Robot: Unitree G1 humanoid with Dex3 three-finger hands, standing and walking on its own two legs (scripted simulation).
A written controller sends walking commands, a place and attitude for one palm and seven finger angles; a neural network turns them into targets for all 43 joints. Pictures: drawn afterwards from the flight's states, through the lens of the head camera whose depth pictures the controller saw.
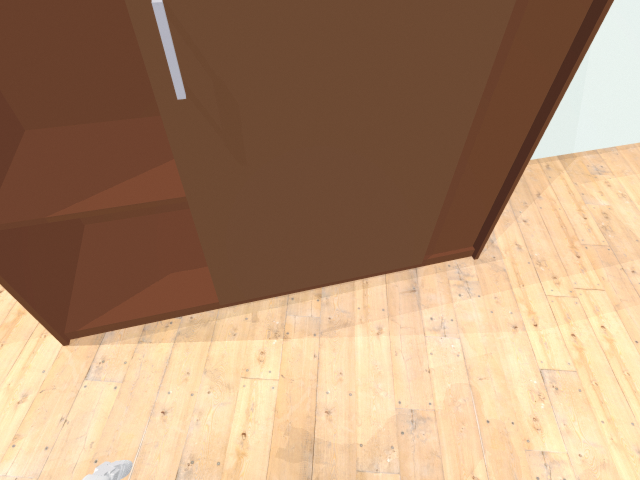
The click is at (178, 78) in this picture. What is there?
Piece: wardrobe's sliding door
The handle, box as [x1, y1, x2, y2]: [152, 0, 185, 99]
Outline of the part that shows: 152,0 155,17 177,99 185,98 185,93 162,0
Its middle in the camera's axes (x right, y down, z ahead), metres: -0.28 -0.35 +0.70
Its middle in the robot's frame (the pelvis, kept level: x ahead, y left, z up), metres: +0.77 +0.33 +0.17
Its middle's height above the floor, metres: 0.95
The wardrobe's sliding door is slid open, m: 0.51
